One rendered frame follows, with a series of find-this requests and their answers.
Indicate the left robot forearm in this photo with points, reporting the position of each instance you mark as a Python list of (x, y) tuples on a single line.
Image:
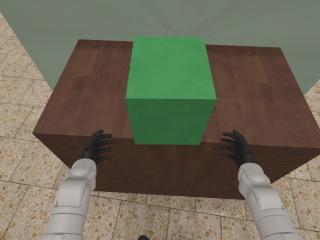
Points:
[(71, 203)]

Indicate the robot left hand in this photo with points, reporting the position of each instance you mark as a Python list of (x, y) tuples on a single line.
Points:
[(92, 151)]

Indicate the carton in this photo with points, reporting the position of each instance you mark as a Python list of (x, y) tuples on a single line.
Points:
[(170, 92)]

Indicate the pedestal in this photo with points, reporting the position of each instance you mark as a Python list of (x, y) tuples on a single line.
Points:
[(257, 95)]

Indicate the robot right hand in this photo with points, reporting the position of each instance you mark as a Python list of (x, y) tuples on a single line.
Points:
[(242, 152)]

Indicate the right robot forearm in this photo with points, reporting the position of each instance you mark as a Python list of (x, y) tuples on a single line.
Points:
[(266, 207)]

